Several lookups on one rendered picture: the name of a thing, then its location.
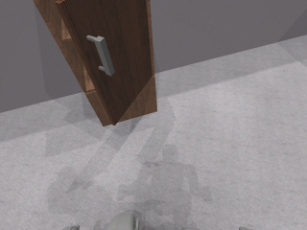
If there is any robot left thigh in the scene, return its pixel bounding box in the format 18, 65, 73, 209
106, 212, 140, 230

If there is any cupboard door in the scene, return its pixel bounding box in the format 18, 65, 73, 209
55, 0, 153, 126

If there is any handle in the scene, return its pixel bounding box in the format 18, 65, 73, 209
86, 35, 115, 76

